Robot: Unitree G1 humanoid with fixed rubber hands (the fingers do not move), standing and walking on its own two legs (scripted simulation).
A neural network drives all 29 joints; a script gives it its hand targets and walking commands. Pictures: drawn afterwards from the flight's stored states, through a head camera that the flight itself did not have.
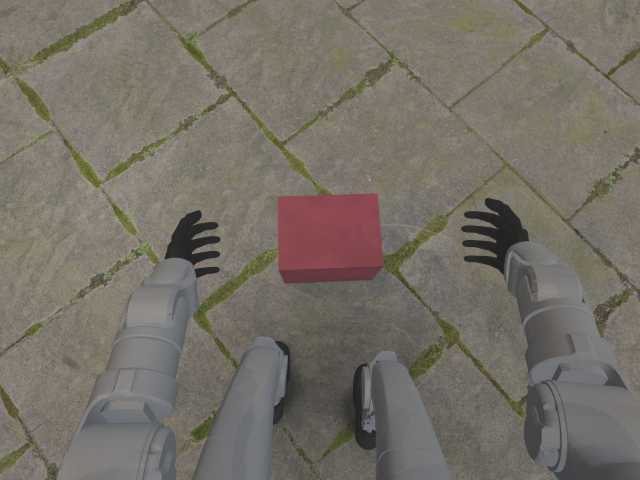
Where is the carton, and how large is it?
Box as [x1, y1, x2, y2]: [278, 193, 383, 282]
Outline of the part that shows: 377,193 278,196 278,262 279,271 284,282 371,279 383,265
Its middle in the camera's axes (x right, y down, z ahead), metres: +0.02 +0.01 +1.03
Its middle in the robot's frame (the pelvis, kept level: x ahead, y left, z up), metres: +0.51 +0.00 -0.58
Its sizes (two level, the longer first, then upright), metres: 0.246 0.183 0.202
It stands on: the floor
